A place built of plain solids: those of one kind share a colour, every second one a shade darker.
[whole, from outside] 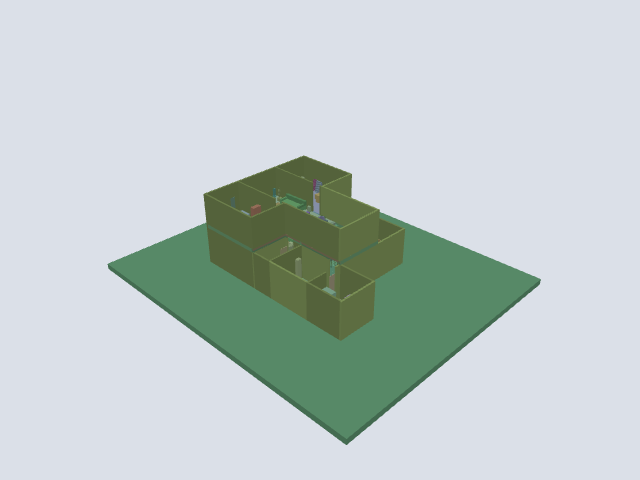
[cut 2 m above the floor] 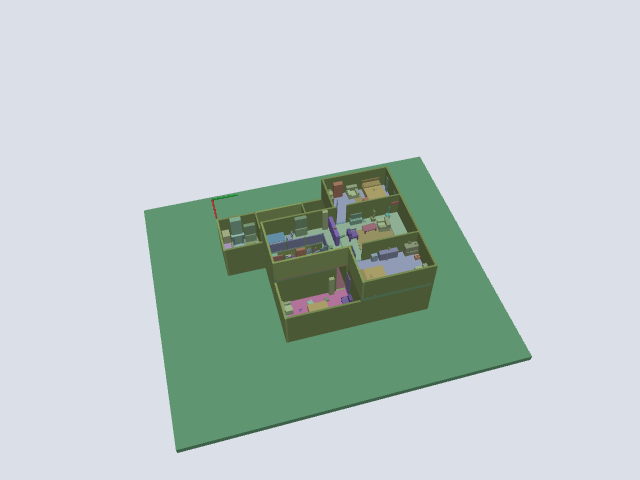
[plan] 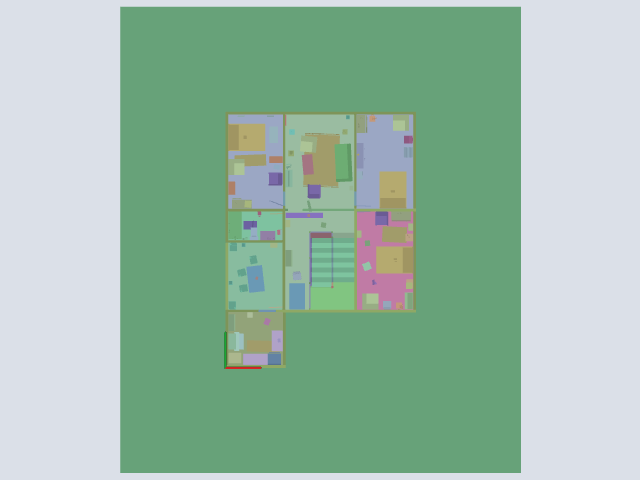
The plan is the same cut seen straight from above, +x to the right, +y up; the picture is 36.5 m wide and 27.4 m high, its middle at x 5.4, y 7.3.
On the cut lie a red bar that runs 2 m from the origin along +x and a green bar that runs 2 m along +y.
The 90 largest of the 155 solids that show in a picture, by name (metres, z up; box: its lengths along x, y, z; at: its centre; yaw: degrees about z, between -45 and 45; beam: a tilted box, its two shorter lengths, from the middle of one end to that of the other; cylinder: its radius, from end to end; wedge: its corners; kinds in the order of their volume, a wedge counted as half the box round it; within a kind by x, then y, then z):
{
 "under_1": {"box": [22.88, 26.62, 0.5], "at": [5.44, 7.31, -0.71]},
 "wall_1": {"box": [0.16, 3.03, 3.25], "at": [0.08, 1.68, 1.32]},
 "wall_2": {"box": [0.16, 3.83, 3.25], "at": [0.08, 5.24, 1.32]},
 "wall_3": {"box": [0.16, 1.68, 3.25], "at": [0.08, 8.12, 1.32]},
 "wall_4": {"box": [0.16, 5.37, 6.18], "at": [0.08, 11.78, 2.79]},
 "wall_5": {"box": [1.89, 0.13, 3.25], "at": [0.94, 3.25, 1.32]},
 "wall_6": {"box": [3.42, 0.13, 3.25], "at": [1.71, 7.21, 1.32]},
 "wall_7": {"box": [3.42, 0.16, 2.64], "at": [1.71, 9.01, 4.57]},
 "wall_8": {"box": [3.45, 0.16, 3.25], "at": [1.73, 0.08, 1.32]},
 "wall_9": {"box": [3.58, 0.13, 3.25], "at": [1.79, 9.03, 1.32]},
 "wall_10": {"box": [0.16, 5.61, 2.64], "at": [3.34, 6.12, 4.57]},
 "wall_11": {"box": [0.13, 2.86, 3.25], "at": [3.35, 5.72, 1.32]},
 "wall_12": {"box": [0.13, 0.8, 3.25], "at": [3.35, 7.68, 1.32]},
 "wall_13": {"box": [0.13, 4.39, 6.18], "at": [3.35, 12.27, 2.79]},
 "wall_14": {"box": [0.16, 3.0, 3.25], "at": [3.37, 1.66, 1.32]},
 "wall_15": {"box": [4.25, 0.16, 2.64], "at": [5.38, 3.24, 4.57]},
 "wall_16": {"box": [10.88, 0.16, 6.18], "at": [5.44, 14.54, 2.79]},
 "wall_17": {"box": [8.0, 0.13, 3.25], "at": [6.88, 3.25, 1.32]},
 "wall_18": {"box": [7.59, 0.031, 3.25], "at": [7.08, 3.17, 1.32]},
 "wall_19": {"box": [0.13, 4.76, 3.25], "at": [7.42, 5.7, 1.32]},
 "wall_20": {"box": [0.13, 4.39, 6.18], "at": [7.42, 12.27, 2.79]},
 "wall_21": {"box": [0.16, 5.61, 2.64], "at": [7.43, 6.12, 4.57]},
 "wall_22": {"box": [6.48, 0.13, 3.25], "at": [7.64, 9.03, 1.32]},
 "wall_23": {"box": [3.53, 0.16, 2.64], "at": [9.12, 9.01, 4.57]},
 "wall_24": {"box": [0.16, 5.64, 3.25], "at": [10.8, 6.14, 1.32]},
 "wall_25": {"box": [0.16, 5.37, 6.18], "at": [10.8, 11.78, 2.79]},
 "stair_1": {"box": [1.19, 0.28, 1.85], "at": [5.46, 4.75, 0.62]},
 "stair_2": {"box": [1.19, 0.56, 1.69], "at": [5.46, 4.89, 0.55]},
 "stair_3": {"box": [1.19, 0.84, 1.54], "at": [5.46, 5.03, 0.47]},
 "stair_4": {"box": [1.19, 1.12, 1.38], "at": [5.46, 5.17, 0.39]},
 "stair_5": {"box": [1.19, 1.4, 1.23], "at": [5.46, 5.31, 0.31]},
 "stair_6": {"box": [1.19, 1.68, 1.07], "at": [5.46, 5.45, 0.24]},
 "stair_7": {"box": [1.19, 1.96, 0.92], "at": [5.46, 5.59, 0.16]},
 "stair_8": {"box": [1.19, 2.24, 0.76], "at": [5.46, 5.73, 0.08]},
 "stair_9": {"box": [1.19, 2.52, 0.61], "at": [5.46, 5.87, 0.0]},
 "stair_10": {"box": [1.19, 2.8, 0.45], "at": [5.46, 6.01, -0.07]},
 "stair_11": {"box": [1.19, 2.52, 2.16], "at": [6.75, 6.15, 0.78]},
 "stair_12": {"box": [1.19, 2.24, 2.31], "at": [6.75, 6.29, 0.86]},
 "stair_13": {"box": [1.19, 1.96, 2.47], "at": [6.75, 6.43, 0.93]},
 "stair_14": {"box": [1.19, 1.68, 2.62], "at": [6.75, 6.57, 1.01]},
 "stair_15": {"box": [1.19, 1.4, 2.78], "at": [6.75, 6.71, 1.09]},
 "stair_16": {"box": [1.19, 1.12, 2.93], "at": [6.75, 6.85, 1.16]},
 "stair_17": {"box": [1.19, 0.84, 3.08], "at": [6.75, 6.99, 1.24]},
 "stair_18": {"box": [1.19, 0.56, 3.24], "at": [6.75, 7.13, 1.32]},
 "stair_19": {"box": [1.19, 0.28, 3.39], "at": [6.75, 7.27, 1.4]},
 "floor_back_room_1": {"box": [3.24, 5.64, 0.5], "at": [9.1, 6.14, -0.25]},
 "stair_landing_1": {"box": [1.3, 1.29, 2.0], "at": [5.51, 3.96, 0.7]},
 "stair_landing_2": {"box": [1.19, 1.57, 2.0], "at": [6.76, 4.1, 0.7]},
 "floor_eating_1": {"box": [3.13, 3.83, 0.5], "at": [1.73, 5.24, -0.25]},
 "upper_floor_bedroom_1": {"box": [3.13, 5.37, 0.16], "at": [1.73, 11.78, 3.17]},
 "upper_floor_bedroom_2": {"box": [3.24, 5.37, 0.16], "at": [9.1, 11.78, 3.17]},
 "upper_floor_upper_hall_1": {"box": [1.44, 4.39, 0.16], "at": [4.14, 5.51, 3.17]},
 "upper_floor_upper_hall_2": {"box": [3.93, 6.75, 0.16], "at": [5.38, 11.09, 3.17]},
 "floor_kitchen_1": {"box": [3.13, 3.03, 0.5], "at": [1.73, 1.68, -0.25]},
 "double_bed_1": {"box": [2.11, 1.55, 0.4], "at": [1.22, 13.16, 3.75]},
 "double_bed_2": {"box": [1.55, 2.11, 0.4], "at": [9.57, 10.15, 3.75]},
 "double_bed_3": {"box": [2.11, 1.55, 0.4], "at": [9.66, 6.16, 0.5]},
 "floor_stair_hall_1": {"box": [3.93, 1.55, 0.5], "at": [5.38, 8.19, -0.25]},
 "floor_bath_1": {"box": [3.13, 1.68, 0.5], "at": [1.73, 8.12, -0.25]},
 "chest_drawers_1": {"box": [1.13, 0.5, 1.0], "at": [0.94, 9.35, 3.75]},
 "chest_drawers_2": {"box": [0.5, 1.04, 0.95], "at": [7.74, 13.92, 3.72]},
 "chest_drawers_3": {"box": [1.14, 0.5, 1.0], "at": [10.03, 8.7, 0.5]},
 "flat_shelf_1": {"box": [0.39, 0.76, 1.46], "at": [0.36, 10.26, 3.98]},
 "flat_shelf_2": {"box": [0.76, 0.39, 1.46], "at": [2.89, 11.88, 3.98]},
 "flat_shelf_3": {"box": [0.39, 0.76, 1.46], "at": [3.62, 6.16, 0.73]},
 "china_cabinet_1": {"box": [0.33, 0.95, 1.07], "at": [0.34, 2.59, 1.36]},
 "china_cabinet_2": {"box": [0.4, 0.95, 0.83], "at": [0.37, 2.59, 0.41]},
 "china_cabinet_3": {"box": [0.33, 0.95, 1.07], "at": [3.6, 6.26, 4.61]},
 "china_cabinet_4": {"box": [0.4, 0.95, 0.83], "at": [3.63, 6.26, 3.66]},
 "fixture_breast_kitchen_1": {"box": [0.45, 0.91, 3.0], "at": [0.38, 1.51, 1.45]},
 "armchair_club_1": {"box": [0.9, 0.92, 0.35], "at": [0.64, 11.46, 3.49]},
 "armchair_club_2": {"box": [0.92, 0.9, 0.35], "at": [4.75, 12.77, 3.49], "yaw": -5.2},
 "armchair_club_3": {"box": [0.92, 0.9, 0.35], "at": [8.28, 3.8, 0.24]},
 "armchair_club_4": {"box": [0.92, 0.9, 0.35], "at": [10.03, 13.98, 3.49]},
 "wall_band_1": {"box": [0.16, 5.37, 0.31], "at": [0.08, 11.78, 3.09]},
 "wall_band_2": {"box": [6.48, 0.13, 0.31], "at": [7.64, 9.03, 3.09]},
 "wall_band_3": {"box": [0.16, 5.37, 0.31], "at": [10.8, 11.78, 3.09]},
 "bookcase_1": {"box": [2.14, 0.31, 1.15], "at": [4.51, 8.71, 3.82]},
 "fridge_flat_1": {"box": [0.73, 0.6, 1.66], "at": [0.54, 0.57, 0.83]},
 "sofa_1": {"box": [0.93, 2.16, 0.34], "at": [6.74, 11.71, 3.53], "yaw": 2.6},
 "tall_cupboard_1": {"box": [0.47, 0.96, 0.89], "at": [10.47, 3.82, 0.44]},
 "tall_cupboard_2": {"box": [0.3, 0.92, 0.99], "at": [10.54, 3.82, 1.38]},
 "bathtub_1": {"box": [0.76, 1.6, 0.41], "at": [0.55, 8.14, 0.21]},
 "range_cooker_1": {"box": [0.76, 0.65, 0.94], "at": [2.8, 0.49, 0.47]},
 "rug_1": {"box": [2.0, 2.9, 0.08], "at": [5.49, 11.85, 3.22], "yaw": -1.9},
 "cube_shelf_1": {"box": [0.39, 1.46, 0.76], "at": [7.7, 12.11, 3.63]},
 "basin_vanity_1": {"box": [0.86, 0.53, 0.82], "at": [2.42, 7.55, 0.41]},
 "stair_guard_1": {"box": [0.08, 4.39, 0.95], "at": [4.82, 5.51, 3.72]},
 "stair_landO_pan_1": {"box": [0.08, 1.29, 2.95], "at": [4.82, 3.96, 1.18]},
 "billy_1": {"box": [0.42, 0.28, 2.02], "at": [2.77, 7.0, 1.01]}
}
